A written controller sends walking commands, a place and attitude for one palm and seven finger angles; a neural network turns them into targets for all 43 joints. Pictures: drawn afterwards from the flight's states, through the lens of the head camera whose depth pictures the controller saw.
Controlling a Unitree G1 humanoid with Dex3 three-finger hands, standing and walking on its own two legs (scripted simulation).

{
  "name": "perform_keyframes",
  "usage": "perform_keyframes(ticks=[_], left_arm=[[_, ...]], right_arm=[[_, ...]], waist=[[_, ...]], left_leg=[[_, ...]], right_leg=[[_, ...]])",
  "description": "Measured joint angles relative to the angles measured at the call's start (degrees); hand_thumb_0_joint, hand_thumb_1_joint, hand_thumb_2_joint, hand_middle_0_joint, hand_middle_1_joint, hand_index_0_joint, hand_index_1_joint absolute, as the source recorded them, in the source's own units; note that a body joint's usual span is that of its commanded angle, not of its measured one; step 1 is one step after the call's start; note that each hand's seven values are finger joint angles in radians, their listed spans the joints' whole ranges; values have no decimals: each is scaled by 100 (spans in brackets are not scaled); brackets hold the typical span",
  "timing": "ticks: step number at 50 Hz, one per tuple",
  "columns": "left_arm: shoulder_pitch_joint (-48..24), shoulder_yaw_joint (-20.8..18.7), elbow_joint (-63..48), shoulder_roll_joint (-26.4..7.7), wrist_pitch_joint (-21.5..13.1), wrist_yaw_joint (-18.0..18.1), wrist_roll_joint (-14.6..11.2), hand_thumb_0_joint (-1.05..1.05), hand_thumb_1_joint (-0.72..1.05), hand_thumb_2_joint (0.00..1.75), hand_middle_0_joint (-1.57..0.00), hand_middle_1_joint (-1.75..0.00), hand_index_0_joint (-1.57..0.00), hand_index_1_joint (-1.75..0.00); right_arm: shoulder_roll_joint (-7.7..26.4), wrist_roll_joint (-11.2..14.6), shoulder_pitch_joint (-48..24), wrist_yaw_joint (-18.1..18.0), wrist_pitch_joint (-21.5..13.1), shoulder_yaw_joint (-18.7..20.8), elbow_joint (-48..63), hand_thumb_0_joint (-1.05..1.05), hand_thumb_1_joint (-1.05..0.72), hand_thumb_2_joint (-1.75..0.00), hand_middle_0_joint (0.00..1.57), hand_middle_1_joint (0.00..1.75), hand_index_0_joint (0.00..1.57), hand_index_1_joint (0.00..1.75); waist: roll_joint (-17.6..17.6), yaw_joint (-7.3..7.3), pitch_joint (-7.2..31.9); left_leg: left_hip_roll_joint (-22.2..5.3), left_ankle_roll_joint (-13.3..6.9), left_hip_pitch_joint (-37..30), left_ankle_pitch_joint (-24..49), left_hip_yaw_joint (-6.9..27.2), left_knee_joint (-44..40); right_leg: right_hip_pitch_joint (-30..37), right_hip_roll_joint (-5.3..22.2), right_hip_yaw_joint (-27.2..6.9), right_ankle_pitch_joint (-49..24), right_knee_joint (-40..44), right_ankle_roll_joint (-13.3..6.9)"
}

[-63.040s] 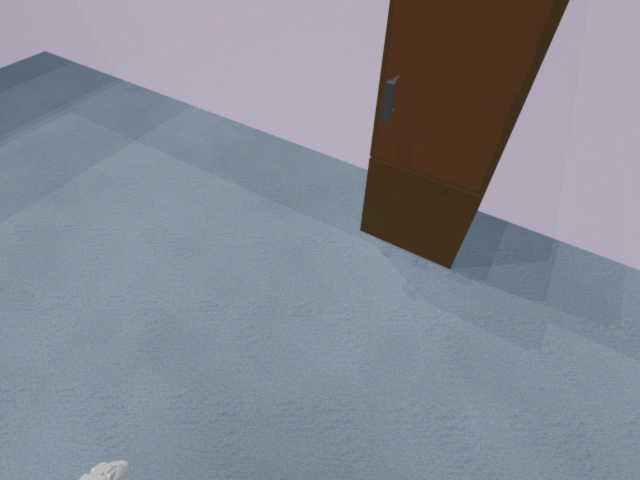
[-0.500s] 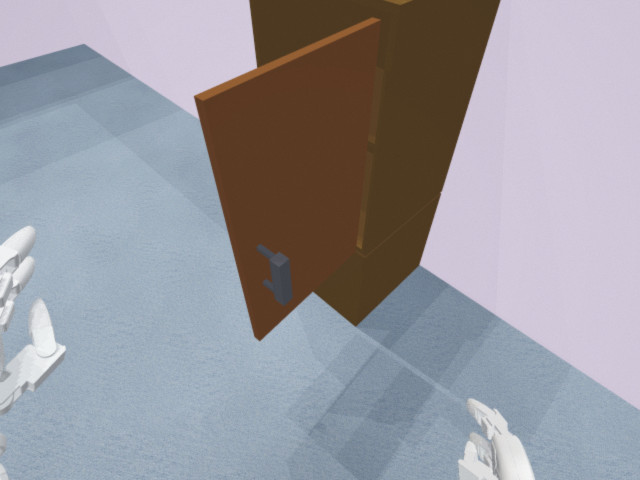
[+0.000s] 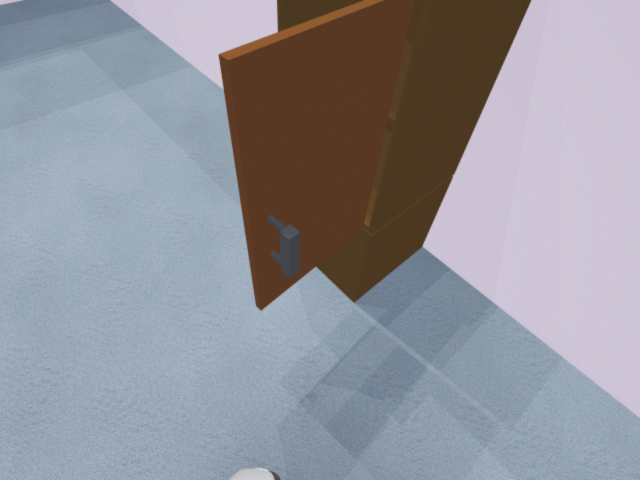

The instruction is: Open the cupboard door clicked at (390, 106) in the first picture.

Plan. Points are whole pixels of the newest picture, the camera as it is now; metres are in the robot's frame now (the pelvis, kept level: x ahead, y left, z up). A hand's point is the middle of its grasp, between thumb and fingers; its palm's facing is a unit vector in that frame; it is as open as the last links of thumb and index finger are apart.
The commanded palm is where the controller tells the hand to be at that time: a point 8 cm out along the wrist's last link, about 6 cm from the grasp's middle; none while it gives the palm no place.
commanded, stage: let the arm hang, fingers relaxed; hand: left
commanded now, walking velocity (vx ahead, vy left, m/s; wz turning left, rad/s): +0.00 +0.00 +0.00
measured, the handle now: (281, 245) +0.51 +0.10 -0.10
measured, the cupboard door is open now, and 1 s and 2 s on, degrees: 93 93 93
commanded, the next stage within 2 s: look to check the result in 0.64 s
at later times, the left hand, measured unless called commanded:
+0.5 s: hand out of the picture +0.00 +0.17 -0.17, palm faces +0.03 -0.98 -0.17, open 7.3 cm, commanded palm none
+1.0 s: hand out of the picture -0.01 +0.18 -0.17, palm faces +0.03 -0.98 -0.20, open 7.3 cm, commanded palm none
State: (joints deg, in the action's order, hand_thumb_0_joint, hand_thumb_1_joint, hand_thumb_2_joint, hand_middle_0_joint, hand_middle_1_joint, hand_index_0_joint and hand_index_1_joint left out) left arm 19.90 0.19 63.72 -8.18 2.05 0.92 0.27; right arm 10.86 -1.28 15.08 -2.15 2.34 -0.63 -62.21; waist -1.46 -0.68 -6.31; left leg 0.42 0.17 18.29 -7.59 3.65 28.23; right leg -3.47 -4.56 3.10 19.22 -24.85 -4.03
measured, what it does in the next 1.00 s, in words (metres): stands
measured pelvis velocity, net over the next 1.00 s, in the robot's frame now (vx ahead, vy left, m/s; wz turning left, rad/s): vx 0.02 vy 0.00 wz -0.02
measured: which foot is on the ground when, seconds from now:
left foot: down 0.00-1.00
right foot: down 0.00-1.00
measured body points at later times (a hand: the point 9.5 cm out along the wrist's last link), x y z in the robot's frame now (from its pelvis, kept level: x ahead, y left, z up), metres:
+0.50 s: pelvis +0.01 +0.01 +0.00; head +0.01 +0.01 +0.45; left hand +0.00 +0.22 -0.16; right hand -0.01 -0.20 -0.16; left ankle +0.08 +0.12 -0.73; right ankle -0.06 -0.07 -0.73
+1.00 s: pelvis +0.02 +0.00 +0.00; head +0.04 +0.00 +0.45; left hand -0.01 +0.23 -0.15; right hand +0.02 -0.22 -0.16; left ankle +0.08 +0.12 -0.73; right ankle -0.06 -0.07 -0.73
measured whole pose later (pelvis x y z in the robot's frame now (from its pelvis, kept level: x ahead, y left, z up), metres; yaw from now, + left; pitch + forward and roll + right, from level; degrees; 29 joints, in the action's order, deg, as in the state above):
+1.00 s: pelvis +0.02 +0.00 +0.00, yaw -1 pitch -2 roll +0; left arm 18.6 -0.7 65.1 -8.1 -0.2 2.4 0.2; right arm 8.7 -1.2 14.0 -2.5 0.6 -0.1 -65.1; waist 0.3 -0.2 -4.1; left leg 1.5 -0.5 14.9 -8.4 1.7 25.7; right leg -0.8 -3.0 1.4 19.9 -23.0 -3.3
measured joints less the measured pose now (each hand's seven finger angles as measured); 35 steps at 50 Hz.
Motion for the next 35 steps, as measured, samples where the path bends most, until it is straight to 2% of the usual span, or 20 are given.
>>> perform_keyframes(ticks=[11,23,35], left_arm=[[226,-51,328,67,-124,123,-5,0,91,90,-20,-30,-20,-30],[-165,-61,58,126,-238,150,-1,0,91,90,-20,-30,-20,-30],[-262,-68,32,156,-245,132,0,0,91,90,-20,-30,-20,-30]], right_arm=[[-443,-2,101,-38,-46,18,-286,1,-91,-90,20,30,20,30],[-382,-16,137,-15,-127,65,-323,1,-91,-90,20,30,20,30],[-317,-16,79,-31,-175,62,-298,0,-91,-90,20,30,20,30]], waist=[[276,54,118],[208,113,364],[160,114,311]], left_leg=[[46,-54,-147,74,-85,-175],[109,-81,-218,36,-160,-205],[109,-79,-256,-8,-186,-241]], right_leg=[[83,70,-72,-39,72,50],[81,153,-128,63,-37,80],[143,159,-159,60,67,82]])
